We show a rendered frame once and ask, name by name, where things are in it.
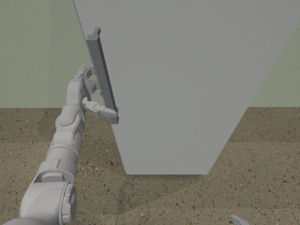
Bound handle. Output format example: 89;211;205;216
86;27;119;125

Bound robot right hand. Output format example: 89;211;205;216
230;214;249;225

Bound robot left forearm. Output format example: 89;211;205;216
20;104;86;218

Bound fridge door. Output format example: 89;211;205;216
74;0;300;175

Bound robot left hand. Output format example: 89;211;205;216
66;64;118;118

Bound robot left upper arm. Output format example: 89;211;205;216
3;181;77;225

